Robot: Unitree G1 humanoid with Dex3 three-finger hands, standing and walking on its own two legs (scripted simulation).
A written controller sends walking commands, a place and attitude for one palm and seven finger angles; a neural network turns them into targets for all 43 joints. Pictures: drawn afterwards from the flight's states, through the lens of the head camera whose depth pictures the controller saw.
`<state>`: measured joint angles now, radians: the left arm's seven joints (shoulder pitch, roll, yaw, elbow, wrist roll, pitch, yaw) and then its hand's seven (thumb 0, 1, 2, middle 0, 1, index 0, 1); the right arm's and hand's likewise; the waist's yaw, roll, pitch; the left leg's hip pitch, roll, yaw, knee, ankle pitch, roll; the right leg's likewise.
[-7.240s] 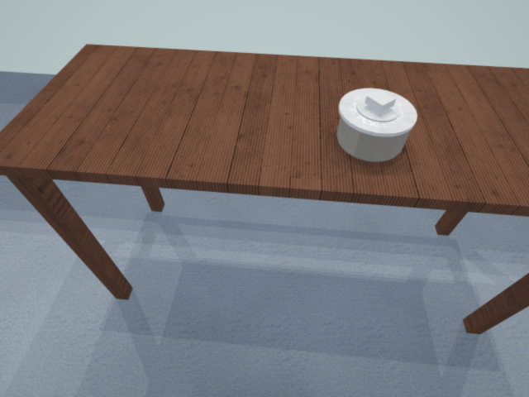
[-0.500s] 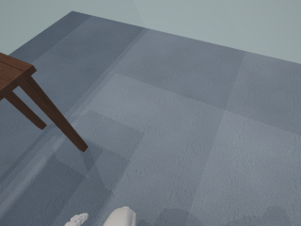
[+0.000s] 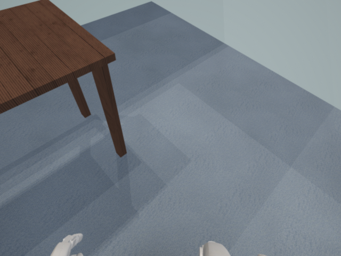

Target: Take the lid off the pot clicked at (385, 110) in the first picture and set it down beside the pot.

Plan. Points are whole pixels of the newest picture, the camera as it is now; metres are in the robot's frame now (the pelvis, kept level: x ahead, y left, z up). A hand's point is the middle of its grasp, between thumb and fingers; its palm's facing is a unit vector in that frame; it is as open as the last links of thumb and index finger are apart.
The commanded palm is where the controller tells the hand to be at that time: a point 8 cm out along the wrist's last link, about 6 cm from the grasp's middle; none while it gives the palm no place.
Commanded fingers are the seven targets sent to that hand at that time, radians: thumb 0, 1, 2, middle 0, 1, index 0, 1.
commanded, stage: turn to face it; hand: left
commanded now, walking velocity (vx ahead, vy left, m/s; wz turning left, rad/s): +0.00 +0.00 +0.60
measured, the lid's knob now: out of the picture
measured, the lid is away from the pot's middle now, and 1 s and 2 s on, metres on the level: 0.00 0.00 0.00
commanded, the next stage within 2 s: take the last steps up to it in 1.34 s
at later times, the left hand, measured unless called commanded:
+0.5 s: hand out of the picture +0.07 +0.14 -0.14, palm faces +0.29 -0.91 -0.30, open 7.3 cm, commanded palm none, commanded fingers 0.00 0.90 0.90 -0.20 -0.30 -0.20 -0.30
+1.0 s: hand out of the picture -0.05 +0.21 -0.17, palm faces +0.62 -0.75 -0.24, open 7.4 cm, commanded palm none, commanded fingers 0.00 0.90 0.90 -0.20 -0.30 -0.20 -0.30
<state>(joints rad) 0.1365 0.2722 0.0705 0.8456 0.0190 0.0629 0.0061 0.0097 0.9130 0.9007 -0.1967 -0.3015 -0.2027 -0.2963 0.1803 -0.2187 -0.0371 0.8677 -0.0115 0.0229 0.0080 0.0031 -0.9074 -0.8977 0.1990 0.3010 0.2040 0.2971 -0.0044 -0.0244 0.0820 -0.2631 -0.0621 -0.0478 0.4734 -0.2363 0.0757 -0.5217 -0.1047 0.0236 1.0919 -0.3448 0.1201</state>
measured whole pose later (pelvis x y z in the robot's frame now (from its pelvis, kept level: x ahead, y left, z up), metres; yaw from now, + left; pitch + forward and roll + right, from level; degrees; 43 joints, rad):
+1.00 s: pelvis +0.01 -0.02 +0.00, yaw +37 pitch +0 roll -2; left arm 0.19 0.27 0.07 0.88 0.02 0.06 0.01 0.01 0.91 0.90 -0.20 -0.30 -0.20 -0.30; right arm 0.14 -0.22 -0.03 0.86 -0.01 0.03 0.01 0.00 -0.91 -0.90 0.20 0.30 0.20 0.30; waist 0.02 -0.03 0.09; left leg -0.25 -0.05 -0.01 0.50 -0.25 0.08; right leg -0.52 -0.12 0.00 1.15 -0.36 0.11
